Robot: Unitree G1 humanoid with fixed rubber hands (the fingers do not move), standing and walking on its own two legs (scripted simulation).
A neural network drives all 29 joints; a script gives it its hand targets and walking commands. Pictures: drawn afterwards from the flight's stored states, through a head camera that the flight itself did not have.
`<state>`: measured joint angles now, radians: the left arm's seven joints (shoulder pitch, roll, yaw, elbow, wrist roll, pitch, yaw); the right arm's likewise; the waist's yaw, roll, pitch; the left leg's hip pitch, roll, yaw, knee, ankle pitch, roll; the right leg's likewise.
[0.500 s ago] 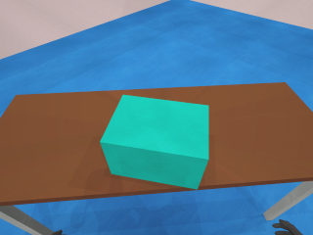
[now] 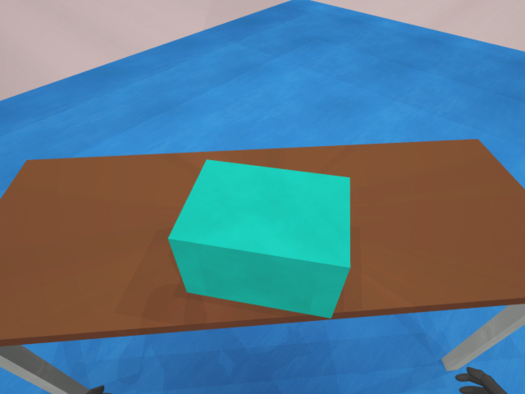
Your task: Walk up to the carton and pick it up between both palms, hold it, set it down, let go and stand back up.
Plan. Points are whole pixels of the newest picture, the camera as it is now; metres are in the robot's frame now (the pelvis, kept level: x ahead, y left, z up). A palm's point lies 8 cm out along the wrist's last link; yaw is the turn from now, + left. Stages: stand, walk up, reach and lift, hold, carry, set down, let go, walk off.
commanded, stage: walk up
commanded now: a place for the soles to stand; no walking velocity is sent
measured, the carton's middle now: (266, 236) +0.42 +0.01 -0.03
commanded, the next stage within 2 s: reach and lift in 0.04 s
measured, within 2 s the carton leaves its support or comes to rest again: neither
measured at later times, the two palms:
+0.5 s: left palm out of the picture +0.17 +0.27 -0.06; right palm out of the picture +0.12 -0.31 -0.04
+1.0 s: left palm (75, 393) +0.17 +0.29 -0.04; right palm out of the picture +0.13 -0.24 -0.01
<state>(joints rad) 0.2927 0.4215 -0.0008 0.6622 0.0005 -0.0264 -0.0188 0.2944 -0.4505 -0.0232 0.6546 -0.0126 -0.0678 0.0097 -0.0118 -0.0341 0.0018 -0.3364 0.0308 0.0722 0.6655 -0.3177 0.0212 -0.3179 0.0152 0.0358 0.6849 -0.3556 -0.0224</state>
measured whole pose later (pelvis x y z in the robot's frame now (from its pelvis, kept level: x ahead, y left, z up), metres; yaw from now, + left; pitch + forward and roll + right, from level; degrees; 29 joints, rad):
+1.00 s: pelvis -0.03 +0.02 +0.01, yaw +0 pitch -5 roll -1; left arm 0.11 0.38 0.00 0.54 -0.08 -0.03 -0.06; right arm 0.24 -0.21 -0.06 0.58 0.09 -0.27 -0.08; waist 0.01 -0.07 0.06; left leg -0.23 0.01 0.07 0.54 -0.22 0.03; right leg -0.20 0.00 0.04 0.55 -0.25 -0.01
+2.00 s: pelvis +0.01 +0.01 +0.01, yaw +0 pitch -3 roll +0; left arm 0.03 0.49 0.00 0.53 -0.35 -0.25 -0.17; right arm 0.07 -0.12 0.02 0.45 0.21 -0.23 -0.21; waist -0.02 -0.04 0.04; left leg -0.21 0.01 0.07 0.52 -0.26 0.01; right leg -0.18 0.00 0.04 0.53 -0.31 0.00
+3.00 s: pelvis +0.01 +0.01 +0.02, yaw +0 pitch -1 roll +0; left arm -0.60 0.49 0.00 0.90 -0.35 -0.02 -0.16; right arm -0.42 -0.16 -0.03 0.56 0.27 0.04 -0.19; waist -0.12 -0.03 0.05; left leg -0.21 0.01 0.07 0.45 -0.23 0.01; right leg -0.18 0.00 0.04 0.47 -0.27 0.00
